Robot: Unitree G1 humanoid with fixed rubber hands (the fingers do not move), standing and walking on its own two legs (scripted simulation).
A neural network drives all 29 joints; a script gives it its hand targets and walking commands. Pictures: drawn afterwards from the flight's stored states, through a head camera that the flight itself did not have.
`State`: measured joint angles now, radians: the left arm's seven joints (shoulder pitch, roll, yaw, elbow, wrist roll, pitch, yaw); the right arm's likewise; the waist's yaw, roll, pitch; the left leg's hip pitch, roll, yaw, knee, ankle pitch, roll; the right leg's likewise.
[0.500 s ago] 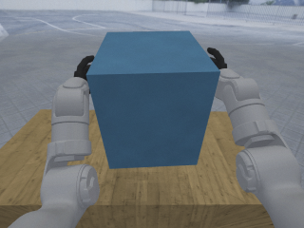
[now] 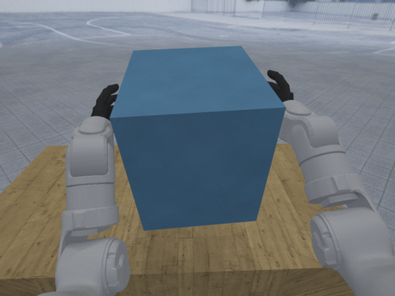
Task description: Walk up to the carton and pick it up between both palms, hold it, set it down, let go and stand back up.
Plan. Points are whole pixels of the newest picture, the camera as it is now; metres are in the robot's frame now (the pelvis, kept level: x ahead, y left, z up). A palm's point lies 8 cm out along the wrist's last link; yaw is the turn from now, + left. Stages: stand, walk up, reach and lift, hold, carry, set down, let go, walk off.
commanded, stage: hold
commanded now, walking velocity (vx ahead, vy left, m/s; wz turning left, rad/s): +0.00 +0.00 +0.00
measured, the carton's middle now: (194, 134) +0.40 -0.01 +0.23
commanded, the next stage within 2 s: none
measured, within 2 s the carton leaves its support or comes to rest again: neither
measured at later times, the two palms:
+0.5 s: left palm (101, 113) +0.35 +0.17 +0.31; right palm (284, 99) +0.35 -0.17 +0.33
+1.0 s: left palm (103, 127) +0.33 +0.16 +0.28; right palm (284, 110) +0.34 -0.17 +0.31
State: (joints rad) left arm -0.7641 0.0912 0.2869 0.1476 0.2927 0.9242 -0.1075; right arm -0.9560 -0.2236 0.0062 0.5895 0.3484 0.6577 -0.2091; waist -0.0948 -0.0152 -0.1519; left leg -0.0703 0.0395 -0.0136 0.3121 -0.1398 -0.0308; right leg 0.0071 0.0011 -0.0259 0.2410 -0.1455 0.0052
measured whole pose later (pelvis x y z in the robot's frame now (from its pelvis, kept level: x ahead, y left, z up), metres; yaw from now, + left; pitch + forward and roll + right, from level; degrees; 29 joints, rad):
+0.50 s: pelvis -0.02 -0.01 +0.00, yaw +0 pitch -4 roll -1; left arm -0.93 0.14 0.34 0.40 0.28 0.85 -0.12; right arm -1.09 -0.20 -0.07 0.76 0.23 0.64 -0.19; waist -0.08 -0.02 -0.19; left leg -0.12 0.05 -0.02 0.29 -0.10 -0.03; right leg -0.06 0.01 -0.03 0.27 -0.13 -0.01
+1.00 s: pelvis -0.01 +0.00 +0.00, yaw +0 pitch -6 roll -1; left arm -0.75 0.08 0.29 0.10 0.30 0.95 -0.10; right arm -0.95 -0.22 -0.01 0.57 0.33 0.67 -0.20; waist -0.09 -0.02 -0.15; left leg -0.08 0.05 -0.01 0.31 -0.13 -0.03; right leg -0.01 0.01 -0.02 0.25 -0.14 0.00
